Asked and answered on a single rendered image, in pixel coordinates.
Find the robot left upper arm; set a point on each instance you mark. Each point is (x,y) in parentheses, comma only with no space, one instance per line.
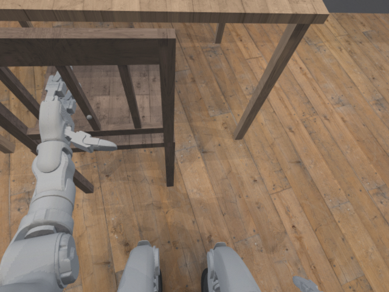
(46,263)

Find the left robot thigh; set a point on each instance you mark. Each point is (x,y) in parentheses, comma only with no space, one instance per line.
(141,269)

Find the left robot forearm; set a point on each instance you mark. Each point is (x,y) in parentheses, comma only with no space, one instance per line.
(52,204)

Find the right robot thigh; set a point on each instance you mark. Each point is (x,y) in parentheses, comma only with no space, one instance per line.
(226,266)

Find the table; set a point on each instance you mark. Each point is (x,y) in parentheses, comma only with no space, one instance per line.
(298,14)

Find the right robot hand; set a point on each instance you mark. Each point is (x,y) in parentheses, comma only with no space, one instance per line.
(305,285)

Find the chair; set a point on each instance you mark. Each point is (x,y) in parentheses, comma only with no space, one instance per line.
(127,78)

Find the left robot hand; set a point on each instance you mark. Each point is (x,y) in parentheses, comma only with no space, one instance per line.
(55,114)

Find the robot thigh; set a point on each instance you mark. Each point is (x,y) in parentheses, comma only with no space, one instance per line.
(141,269)
(226,266)

